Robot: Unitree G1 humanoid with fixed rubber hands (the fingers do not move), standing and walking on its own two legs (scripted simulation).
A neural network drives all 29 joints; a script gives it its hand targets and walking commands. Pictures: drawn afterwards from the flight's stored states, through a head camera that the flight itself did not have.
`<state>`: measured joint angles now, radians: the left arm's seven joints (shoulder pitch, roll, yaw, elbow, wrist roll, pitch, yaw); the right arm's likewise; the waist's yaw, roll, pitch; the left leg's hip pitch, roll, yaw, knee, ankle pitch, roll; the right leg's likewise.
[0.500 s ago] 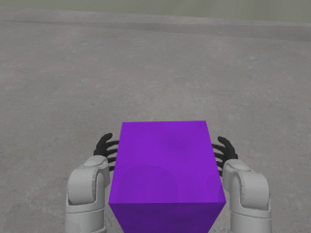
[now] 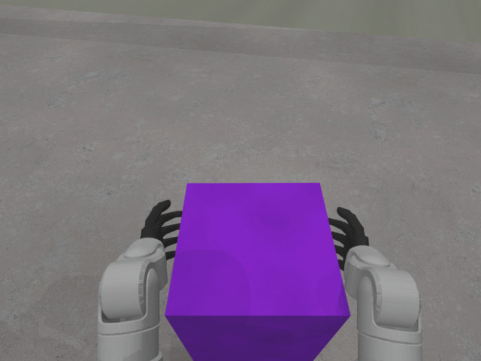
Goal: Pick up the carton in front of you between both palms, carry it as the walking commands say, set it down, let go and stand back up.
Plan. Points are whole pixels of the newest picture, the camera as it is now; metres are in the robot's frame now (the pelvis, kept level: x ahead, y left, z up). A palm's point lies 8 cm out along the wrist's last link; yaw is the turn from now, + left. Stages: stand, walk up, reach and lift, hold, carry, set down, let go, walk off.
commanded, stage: carry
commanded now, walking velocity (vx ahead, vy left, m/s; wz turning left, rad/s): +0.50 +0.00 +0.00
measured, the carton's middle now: (253, 277) +0.26 -0.01 +0.01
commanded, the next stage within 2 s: none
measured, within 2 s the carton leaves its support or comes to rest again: neither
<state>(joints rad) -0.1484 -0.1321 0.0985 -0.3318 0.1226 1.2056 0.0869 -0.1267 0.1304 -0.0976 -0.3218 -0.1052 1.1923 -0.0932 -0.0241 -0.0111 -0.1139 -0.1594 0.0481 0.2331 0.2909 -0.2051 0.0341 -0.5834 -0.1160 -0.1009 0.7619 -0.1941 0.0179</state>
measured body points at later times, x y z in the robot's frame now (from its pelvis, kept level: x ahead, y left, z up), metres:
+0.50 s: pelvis +0.32 -0.04 +0.00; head +0.33 -0.05 +0.45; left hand +0.59 +0.13 +0.08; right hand +0.60 -0.17 +0.07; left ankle +0.42 +0.12 -0.71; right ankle +0.26 -0.13 -0.75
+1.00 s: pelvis +0.65 +0.01 +0.00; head +0.66 +0.02 +0.45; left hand +0.93 +0.17 +0.08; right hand +0.93 -0.14 +0.08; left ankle +0.55 +0.10 -0.75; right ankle +0.79 -0.13 -0.71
